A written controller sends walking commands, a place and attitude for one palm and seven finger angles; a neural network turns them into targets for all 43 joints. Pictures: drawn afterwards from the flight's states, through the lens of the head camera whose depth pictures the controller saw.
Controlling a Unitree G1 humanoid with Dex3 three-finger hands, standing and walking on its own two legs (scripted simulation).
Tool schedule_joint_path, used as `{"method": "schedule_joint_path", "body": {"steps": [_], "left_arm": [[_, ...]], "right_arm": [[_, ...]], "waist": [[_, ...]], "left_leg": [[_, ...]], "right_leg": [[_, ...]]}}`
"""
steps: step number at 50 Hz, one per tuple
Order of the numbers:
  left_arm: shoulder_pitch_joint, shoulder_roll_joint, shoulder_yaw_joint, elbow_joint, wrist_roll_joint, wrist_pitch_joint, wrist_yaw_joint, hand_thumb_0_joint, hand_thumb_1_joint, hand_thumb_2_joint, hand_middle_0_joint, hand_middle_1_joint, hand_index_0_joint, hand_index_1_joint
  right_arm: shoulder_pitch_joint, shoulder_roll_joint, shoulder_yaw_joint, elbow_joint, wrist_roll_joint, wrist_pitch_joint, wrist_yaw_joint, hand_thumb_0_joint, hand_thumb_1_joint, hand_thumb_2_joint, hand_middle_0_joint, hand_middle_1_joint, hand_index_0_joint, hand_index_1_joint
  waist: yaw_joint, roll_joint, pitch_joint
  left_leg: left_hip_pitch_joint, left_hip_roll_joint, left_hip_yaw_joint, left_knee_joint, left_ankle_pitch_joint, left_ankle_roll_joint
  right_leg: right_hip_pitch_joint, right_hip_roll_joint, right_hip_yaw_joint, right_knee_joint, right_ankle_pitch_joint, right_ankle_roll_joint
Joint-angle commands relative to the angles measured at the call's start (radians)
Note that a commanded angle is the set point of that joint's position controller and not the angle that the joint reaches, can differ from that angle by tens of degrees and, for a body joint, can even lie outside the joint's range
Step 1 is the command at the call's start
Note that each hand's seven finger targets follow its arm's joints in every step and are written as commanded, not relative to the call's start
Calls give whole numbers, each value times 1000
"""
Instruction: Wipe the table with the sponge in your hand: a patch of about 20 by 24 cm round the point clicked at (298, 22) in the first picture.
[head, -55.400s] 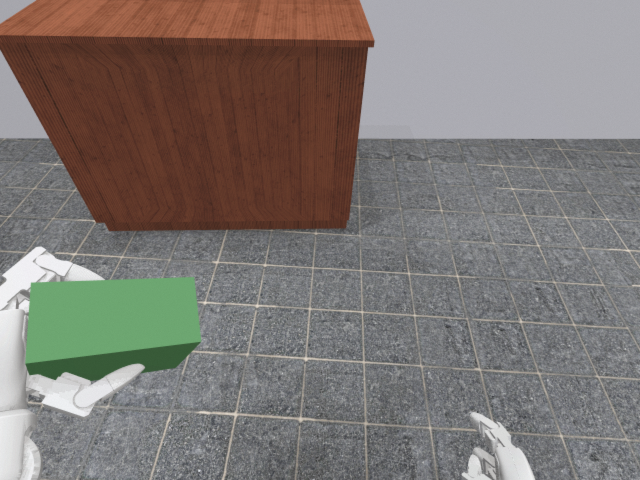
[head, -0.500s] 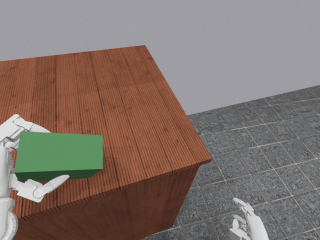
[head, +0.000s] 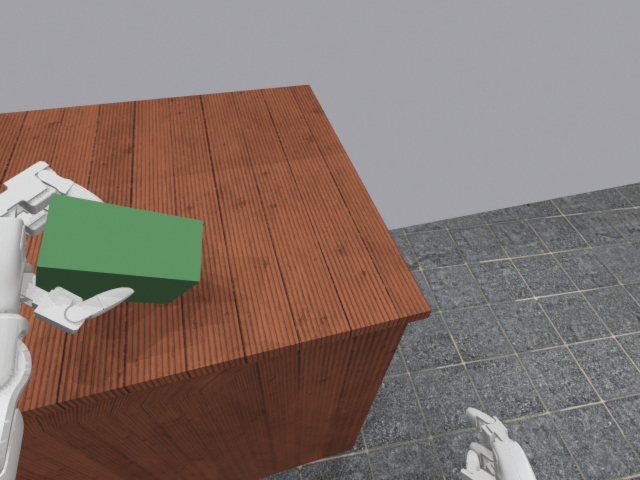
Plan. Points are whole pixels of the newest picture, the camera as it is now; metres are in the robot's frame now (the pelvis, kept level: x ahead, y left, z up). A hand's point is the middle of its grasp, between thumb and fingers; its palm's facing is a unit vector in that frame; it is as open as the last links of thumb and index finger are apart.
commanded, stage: turn the palm down, sponge in hand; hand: left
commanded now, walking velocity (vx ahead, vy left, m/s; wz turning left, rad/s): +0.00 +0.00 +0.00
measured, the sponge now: (142, 260) +0.28 +0.23 +0.15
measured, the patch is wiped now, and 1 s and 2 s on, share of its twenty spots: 0.00 0.00 0.00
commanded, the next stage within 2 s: none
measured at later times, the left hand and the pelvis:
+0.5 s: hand (101, 291) +0.22 +0.23 +0.18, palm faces +0.37 -0.60 -0.71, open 10.5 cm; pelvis -0.01 -0.05 -0.01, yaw +1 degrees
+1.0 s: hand (109, 259) +0.23 +0.22 +0.21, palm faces +0.30 -0.34 -0.89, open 10.5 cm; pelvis +0.00 -0.05 -0.01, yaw -1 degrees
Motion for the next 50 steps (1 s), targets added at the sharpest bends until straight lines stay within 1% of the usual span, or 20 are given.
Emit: {"method": "schedule_joint_path", "body": {"steps": [1, 2, 4, 5, 8, 10, 11, 15, 17, 21, 24, 30, 31, 34, 40, 41, 44, 45, 46, 50], "left_arm": [[-13, 53, 23, -257, -40, 120, -35, 0, 100, 1300, -1200, -1600, -1200, -1600], [10, 67, -8, -318, 8, 137, -32, 0, 100, 1300, -1200, -1600, -1200, -1600], [94, 154, 60, -381, 72, 146, -6, 0, 100, 1300, -1200, -1600, -1200, -1600], [69, 212, 117, -404, 80, 148, 12, 0, 100, 1300, -1200, -1600, -1200, -1600], [51, 240, 180, -401, 65, 114, 46, 0, 100, 1300, -1200, -1600, -1200, -1600], [11, 280, 215, -315, 69, 145, 60, 0, 100, 1300, -1200, -1600, -1200, -1600], [-18, 235, 171, -310, 63, 157, 54, 0, 100, 1300, -1200, -1600, -1200, -1600], [-125, 278, 127, -286, 99, 217, 29, 0, 100, 1300, -1200, -1600, -1200, -1600], [-133, 256, 65, -312, 120, 215, 4, 0, 100, 1300, -1200, -1600, -1200, -1600], [-167, 321, 68, -353, 168, 202, -34, 0, 100, 1300, -1200, -1600, -1200, -1600], [-111, 375, 116, -298, 176, 217, -55, 0, 100, 1300, -1200, -1600, -1200, -1600], [-80, 476, 219, -255, 199, 270, -36, 0, 100, 1300, -1200, -1600, -1200, -1600], [-83, 421, 169, -294, 202, 270, -41, 0, 100, 1300, -1200, -1600, -1200, -1600], [-42, 455, 186, -325, 212, 292, -59, 0, 100, 1300, -1200, -1600, -1200, -1600], [-74, 489, 167, -317, 269, 331, -74, 0, 100, 1300, -1200, -1600, -1200, -1600], [-83, 465, 142, -341, 276, 331, -73, 0, 100, 1300, -1200, -1600, -1200, -1600], [-95, 514, 168, -394, 313, 345, -63, 0, 100, 1300, -1200, -1600, -1200, -1600], [-112, 532, 179, -394, 335, 358, -51, 0, 100, 1300, -1200, -1600, -1200, -1600], [-123, 486, 136, -401, 342, 367, -48, 0, 100, 1300, -1200, -1600, -1200, -1600], [-129, 530, 147, -334, 382, 439, -58, 0, 100, 1300, -1200, -1600, -1200, -1600]], "right_arm": [[-212, -168, -72, -159, 7, -36, 24, 0, -900, -900, 200, 300, 200, 300], [-235, -157, -64, -170, 5, -29, 30, 0, -900, -900, 200, 300, 200, 300], [-249, -156, -60, -185, -8, -10, 31, 0, -900, -900, 200, 300, 200, 300], [-270, -159, -54, -191, 2, 5, 25, 0, -900, -900, 200, 300, 200, 300], [-262, -138, -56, -174, -10, 11, 1, 0, -900, -900, 200, 300, 200, 300], [-251, -146, -58, -156, 1, 25, -16, 0, -900, -900, 200, 300, 200, 300], [-255, -141, -57, -158, 3, 26, -21, 0, -900, -900, 200, 300, 200, 300], [-259, -145, -50, -152, 19, 25, -53, 0, -900, -900, 200, 300, 200, 300], [-259, -139, -49, -159, 17, 9, -64, 0, -900, -900, 200, 300, 200, 300], [-259, -135, -48, -165, 19, -8, -81, 0, -900, -900, 200, 300, 200, 300], [-241, -139, -54, -158, 20, -6, -88, 0, -900, -900, 200, 300, 200, 300], [-249, -141, -60, -151, 35, 10, -80, 0, -900, -900, 200, 300, 200, 300], [-250, -132, -58, -165, 36, 12, -73, 0, -900, -900, 200, 300, 200, 300], [-241, -141, -65, -173, 40, 23, -72, 0, -900, -900, 200, 300, 200, 300], [-256, -151, -66, -174, 56, 23, -84, 0, -900, -900, 200, 300, 200, 300], [-247, -149, -66, -188, 51, 19, -84, 0, -900, -900, 200, 300, 200, 300], [-255, -152, -70, -195, 48, 25, -84, 0, -900, -900, 200, 300, 200, 300], [-282, -151, -66, -189, 55, 26, -83, 0, -900, -900, 200, 300, 200, 300], [-275, -145, -63, -195, 51, 26, -80, 0, -900, -900, 200, 300, 200, 300], [-309, -158, -58, -178, 62, 40, -80, 0, -900, -900, 200, 300, 200, 300]], "waist": [[17, 127, -250], [14, 130, -228], [9, 97, -190], [11, 88, -197], [-1, 51, -202], [-2, 59, -163], [-8, 76, -156], [-16, 133, -142], [-18, 118, -154], [-14, 106, -156], [5, 43, -152], [40, 72, -165], [30, 78, -178], [28, 48, -203], [33, 50, -168], [30, 46, -193], [44, 51, -249], [51, 93, -238], [41, 85, -238], [54, 75, -203]], "left_leg": [[178, 97, -82, -98, 257, -124], [149, 91, -73, -99, 225, -106], [88, 90, -65, -101, 157, -79], [71, 89, -52, -99, 107, -66], [68, 79, -43, -70, 81, -54], [41, 72, -29, -62, 25, -47], [38, 66, -22, -57, 25, -47], [62, 48, -12, -39, -17, -35], [79, 42, -10, -30, 2, -27], [86, 40, 0, -18, 27, -22], [57, 40, 4, -11, 53, -21], [22, 44, 3, 16, 111, -36], [23, 46, 2, 18, 127, -36], [17, 51, 2, 37, 152, -33], [28, 45, 7, 33, 156, -23], [32, 46, 4, 30, 164, -20], [51, 45, -2, 35, 201, -21], [62, 41, 1, 29, 210, -22], [61, 44, -1, 27, 218, -21], [48, 47, -8, 2, 194, -27]], "right_leg": [[-52, 40, -76, 20, 159, -29], [-50, 38, -74, 20, 162, -31], [-50, 35, -74, 16, 127, -31], [-50, 40, -66, 15, 102, -32], [-68, 37, -64, 3, 70, -21], [-92, 34, -52, -16, 27, -19], [-89, 26, -49, -26, 28, -17], [-110, 16, -20, -52, -25, -12], [-96, 9, -9, -62, -21, -9], [-89, -2, 14, -89, -34, -3], [-47, -16, 39, -99, 1, 9], [23, -47, 99, -91, 115, 14], [33, -53, 91, -76, 163, 17], [42, -65, 108, -52, 257, 36], [-11, -38, 88, -48, 198, 24], [1, -40, 77, -41, 214, 25], [31, -43, 82, -19, 263, 21], [19, -28, 82, -22, 242, 9], [17, -31, 65, -23, 253, 10], [10, -20, 79, -35, 212, 5]]}}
